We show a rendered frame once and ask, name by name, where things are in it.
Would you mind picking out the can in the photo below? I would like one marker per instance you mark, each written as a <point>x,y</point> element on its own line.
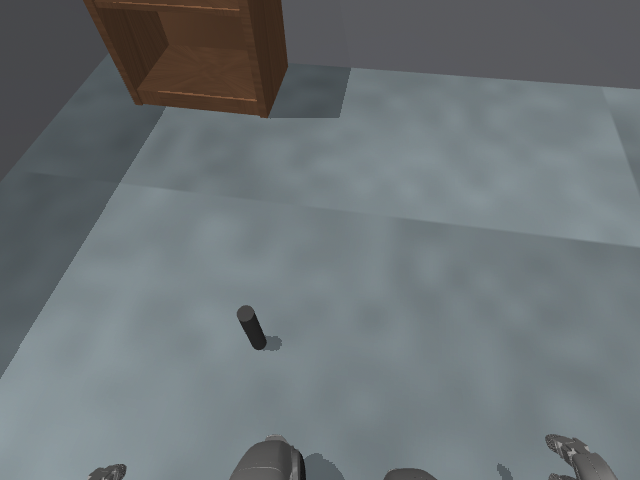
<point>251,326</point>

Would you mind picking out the bookshelf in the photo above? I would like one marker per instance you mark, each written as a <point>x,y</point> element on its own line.
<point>216,55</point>

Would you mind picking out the right robot hand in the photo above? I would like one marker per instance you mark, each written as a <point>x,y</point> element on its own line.
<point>587,466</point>

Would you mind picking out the left robot hand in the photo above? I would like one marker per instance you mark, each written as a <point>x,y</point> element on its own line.
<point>114,472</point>

